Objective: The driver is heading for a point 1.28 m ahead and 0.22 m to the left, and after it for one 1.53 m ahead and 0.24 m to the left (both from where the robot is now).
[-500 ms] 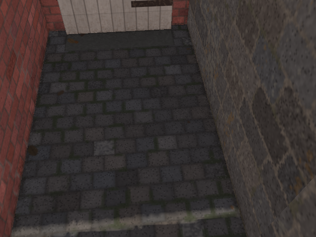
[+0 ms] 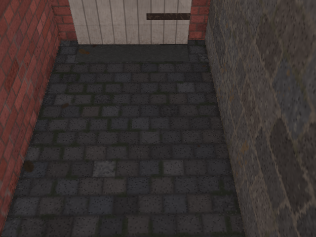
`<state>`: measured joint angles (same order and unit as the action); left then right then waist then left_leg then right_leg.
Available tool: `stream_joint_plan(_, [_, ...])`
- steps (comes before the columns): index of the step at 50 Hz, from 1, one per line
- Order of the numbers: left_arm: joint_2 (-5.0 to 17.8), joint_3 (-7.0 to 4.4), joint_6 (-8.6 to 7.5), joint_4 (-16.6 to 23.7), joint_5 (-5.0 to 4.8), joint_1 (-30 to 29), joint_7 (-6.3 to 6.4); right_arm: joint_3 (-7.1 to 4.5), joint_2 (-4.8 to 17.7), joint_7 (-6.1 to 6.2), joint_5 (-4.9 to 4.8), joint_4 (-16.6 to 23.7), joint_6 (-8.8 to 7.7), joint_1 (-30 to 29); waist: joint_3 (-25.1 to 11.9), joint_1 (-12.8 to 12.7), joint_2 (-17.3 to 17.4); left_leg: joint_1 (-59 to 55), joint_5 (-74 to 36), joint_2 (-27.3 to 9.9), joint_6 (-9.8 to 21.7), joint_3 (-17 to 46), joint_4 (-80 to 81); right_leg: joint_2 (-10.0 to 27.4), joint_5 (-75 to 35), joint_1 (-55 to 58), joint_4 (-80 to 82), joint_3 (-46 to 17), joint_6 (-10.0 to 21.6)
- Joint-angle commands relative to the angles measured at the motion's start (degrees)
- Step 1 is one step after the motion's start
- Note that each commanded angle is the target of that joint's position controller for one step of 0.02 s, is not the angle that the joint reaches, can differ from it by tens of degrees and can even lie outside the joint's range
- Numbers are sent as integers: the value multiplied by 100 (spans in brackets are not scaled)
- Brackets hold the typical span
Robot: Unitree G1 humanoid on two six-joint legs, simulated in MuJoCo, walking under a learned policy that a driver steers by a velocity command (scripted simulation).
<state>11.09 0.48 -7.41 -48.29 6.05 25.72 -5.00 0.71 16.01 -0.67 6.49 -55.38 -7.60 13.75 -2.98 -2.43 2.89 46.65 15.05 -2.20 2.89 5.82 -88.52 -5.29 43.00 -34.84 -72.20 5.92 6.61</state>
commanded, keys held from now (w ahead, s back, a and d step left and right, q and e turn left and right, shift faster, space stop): w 0.06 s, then w+q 0.36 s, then q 0.58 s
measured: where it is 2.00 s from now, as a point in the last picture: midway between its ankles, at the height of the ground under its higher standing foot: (155, 198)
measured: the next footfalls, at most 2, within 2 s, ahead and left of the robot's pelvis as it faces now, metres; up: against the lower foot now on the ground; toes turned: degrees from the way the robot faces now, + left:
left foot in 0.16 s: +0.13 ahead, +0.08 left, -0.18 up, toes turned +1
right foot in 0.46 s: +0.47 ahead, -0.14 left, -0.37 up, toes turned +7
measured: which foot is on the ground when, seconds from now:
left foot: up 0.00-0.14, down 0.16-0.48, up 0.50-0.88, down 0.90-1.00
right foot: down 0.00-0.10, up 0.12-0.44, down 0.46-0.92, up 0.94-1.00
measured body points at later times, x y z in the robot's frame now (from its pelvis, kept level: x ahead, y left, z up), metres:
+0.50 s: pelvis +0.33 -0.04 -0.25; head +0.34 -0.05 +0.20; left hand +0.46 +0.20 -0.35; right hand +0.29 -0.28 -0.40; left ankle +0.12 +0.08 -0.75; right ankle +0.43 -0.14 -0.99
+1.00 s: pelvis +0.50 +0.03 -0.28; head +0.52 +0.06 +0.17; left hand +0.48 +0.34 -0.40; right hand +0.84 -0.08 -0.31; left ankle +0.54 +0.14 -0.99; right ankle +0.47 -0.16 -0.88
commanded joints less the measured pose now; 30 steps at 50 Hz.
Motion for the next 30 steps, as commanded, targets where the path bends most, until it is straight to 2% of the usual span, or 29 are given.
stream_joint_plan(1, [-547, 270, -174, 941, -191, -1588, 295, -64, 309, 251, 205, 180, -116, 483, 316, 725, -192, -1182, -3198, -454, -490, -156, 2385, 985, -1223, -1735, 2588, -2070, 638])
stream_joint_plan(2, [82, 182, -286, 991, -353, -1436, 457, -116, 288, 216, 98, 187, -25, 563, 322, 697, 73, -3250, -4656, -466, -608, -498, 3683, 378, -858, -2840, 2261, -751, -18])
stream_joint_plan(3, [643, 48, -307, 858, -491, -1091, 487, -151, 97, 66, -94, 393, 93, 90, 473, 660, -153, -4563, -4202, -234, -885, -960, 4243, 179, -313, -3319, 2355, -204, -312])
stream_joint_plan(4, [1032, -60, -303, 727, -549, -734, 431, -184, 362, -105, -288, 490, 105, -221, 746, 453, -59, -4578, -3259, 182, -968, -1277, 4397, 292, -198, -2760, 2385, -374, -225])
stream_joint_plan(5, [1076, -56, -305, 662, -191, -823, 142, -200, 357, -184, -45, 119, 129, 1215, 456, 1029, -352, -5654, -3066, 235, -718, -1077, 2997, 515, -966, -2716, 1268, -689, -69])
stream_joint_plan(6, [1273, -234, -309, 951, -189, -1520, -4, -400, 858, -157, 66, -404, 155, 3072, 722, 1753, 578, -5365, -2155, 138, -501, -847, 3493, 573, -1550, -2253, -395, -909, -185])
stream_joint_plan(7, [1351, -343, -235, 1303, -214, -2356, -23, -496, 879, -69, 216, -891, 277, 4806, 794, 2533, 1481, -5980, -2160, -258, 57, -305, 4786, 227, -1073, -2505, -3106, -869, -656])
stream_joint_plan(8, [888, -227, -55, 1058, -219, -1988, -18, -567, 960, -20, 26, -525, 267, 3933, 959, 2227, 1832, -5976, -2135, -620, 434, 188, 7566, 31, 397, -2478, -4504, -883, -558])
stream_joint_plan(9, [17, -29, -11, 838, 78, -347, -240, -461, 1246, -66, -118, 76, 183, 2640, -304, 570, 50, -7086, -4762, -947, 1306, 1338, 4740, -127, -1343, -2914, -4030, -1909, -282])
stream_joint_plan(10, [-149, 2, 9, 1115, 156, -184, -309, -514, 1364, -127, -217, 171, 46, 2090, -356, 150, -232, -7138, -6026, -1208, 1906, 1587, 4372, -58, -1636, -3897, -3939, -1816, -492])
stream_joint_plan(11, [157, -45, 81, 1434, 191, -553, -300, -569, 1265, -180, -206, 316, 20, 1294, -169, 230, -173, -6791, -4928, -1128, 1883, 1672, 4301, 178, -1991, -4883, -3950, -1623, -635])
stream_joint_plan(12, [296, -46, 206, 1515, 112, -964, -278, -440, 883, -215, -478, 625, 18, 383, 373, 220, -422, -4971, -3111, -1388, 1937, 1989, 4966, 615, -3236, -4577, -2272, -1582, -766])
stream_joint_plan(13, [289, -27, 406, 1306, 209, -1185, -301, -182, 437, -166, -486, 612, 19, -163, 947, -7, -547, -2930, -1099, -1299, 1984, 2427, 5027, 1013, -4241, -3868, -1184, -1594, -663])
stream_joint_plan(14, [160, 71, 562, 1111, 227, -1136, -298, 8, 89, -129, -228, 492, 6, -170, 1025, -113, -503, -1172, -431, -879, 2007, 2111, 4997, 1208, -5101, -2627, -323, -1361, -573])
stream_joint_plan(15, [-145, 236, 590, 868, 159, -449, -346, 57, 164, -102, 129, 336, -7, 25, 728, -379, -242, 689, 686, -330, 1918, 1696, 4860, 1059, -5659, -406, -867, -880, -510])
stream_joint_plan(16, [210, 175, 595, 770, 129, -529, -410, 31, 231, -60, 26, 382, -135, 178, 778, -170, -261, 408, 988, -27, 1777, 1463, 4672, 1175, -6828, -460, 37, -1036, -568])
stream_joint_plan(17, [442, 164, 544, 1006, 159, -1180, -403, -47, 595, -16, -112, 352, -273, 362, 417, 88, -488, -81, 1290, 97, 1667, 1537, 4168, 1102, -6794, -359, 595, -949, -686])
stream_joint_plan(18, [632, 176, 523, 1121, -39, -1652, -352, -134, 728, 82, -258, 437, -317, 453, 339, 366, -1057, -84, 2025, 508, 1164, 770, 3799, 1003, -7357, 867, 2888, -678, -736])
stream_joint_plan(19, [555, 191, 530, 1260, -139, -2111, -333, -136, 1128, 45, -243, 283, -253, 918, 327, 500, -560, 35, 2448, 418, 1153, 965, 3682, 752, -6506, 1806, 3061, -289, -949])
stream_joint_plan(20, [578, 215, 547, 1167, -51, -1966, -355, -169, 1347, -40, -332, 275, -166, 984, 508, 427, -325, -879, 1766, 79, 1243, 1545, 3291, 776, -5586, 1453, 3573, -553, -893])
stream_joint_plan(21, [712, 166, 510, 1102, 13, -1723, -325, -191, 1399, -123, -341, 290, -109, 886, 546, 200, 0, -1274, 1190, -51, 1143, 1798, 2785, 770, -5649, 1668, 3759, -615, -713])
stream_joint_plan(22, [955, -278, 277, 722, -1209, -442, 352, -293, 152, 236, -1065, 374, 446, 1265, 90, -36, 194, -3463, 53, 148, 607, 1668, 1659, 1636, -5194, 1296, 6426, -1689, -166])
stream_joint_plan(23, [1336, -302, 171, 404, -1090, 275, 507, -275, 173, 271, -1022, 162, 524, 1497, -410, -255, 202, -3006, 382, 429, 256, 1034, 143, 1825, -7112, 2827, 5861, -1257, -147])
stream_joint_plan(24, [1674, -423, 245, 86, -874, 1195, 546, -303, -172, 239, -997, 170, 494, 1490, -983, -571, -398, -1405, 2535, 1088, -147, 242, -1996, 2198, -9899, 4777, 4069, -1067, -1])
stream_joint_plan(25, [1756, -542, 363, -134, -586, 1352, 539, -259, -524, 230, -1113, 524, 468, 2300, -1170, -236, -1781, 1093, 4074, 1208, -604, 274, -3749, 2791, -11205, 6589, 2683, -1704, 457])
stream_joint_plan(26, [1951, -651, 544, -276, -647, 1287, 502, -187, -345, 281, -1177, 992, 474, 1873, -1631, -325, -2120, 1766, 3609, 887, -958, 71, -4449, 3209, -8601, 6515, 3303, -2861, 1117])
stream_joint_plan(27, [1474, -545, 651, -77, -695, 938, 545, -204, -245, 351, -1251, 1484, 590, 793, -1213, -528, -1570, 2307, 2704, 554, -835, -74, -4001, 3041, -5649, 5851, 4209, -3057, 1156])
stream_joint_plan(29, [1074, -336, 768, 167, -794, -323, 819, -295, -233, 499, -1090, 1983, 889, -127, -41, -10, -657, 1992, 1756, 261, -772, -211, -4053, 3196, -4206, 3513, 5210, -3299, 1168])
stream_joint_plan(30, [836, -298, 704, 130, -730, -416, 899, -418, -111, 502, -1130, 2065, 1028, -123, 484, 181, -671, 1917, 535, 123, -623, 367, -3067, 3185, -3912, 2744, 5115, -3157, 851])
